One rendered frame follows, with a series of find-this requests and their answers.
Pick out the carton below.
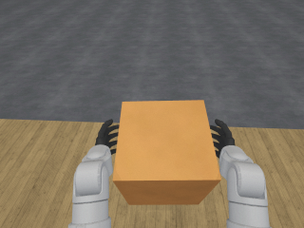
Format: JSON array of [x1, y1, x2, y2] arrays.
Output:
[[112, 100, 221, 205]]

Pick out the robot right hand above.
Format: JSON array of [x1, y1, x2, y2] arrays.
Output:
[[209, 119, 235, 158]]

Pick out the robot left hand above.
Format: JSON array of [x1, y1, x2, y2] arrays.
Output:
[[95, 119, 120, 155]]

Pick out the left robot forearm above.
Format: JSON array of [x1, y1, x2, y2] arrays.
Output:
[[67, 144, 113, 228]]

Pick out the right robot forearm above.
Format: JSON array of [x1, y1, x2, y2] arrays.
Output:
[[218, 145, 272, 228]]

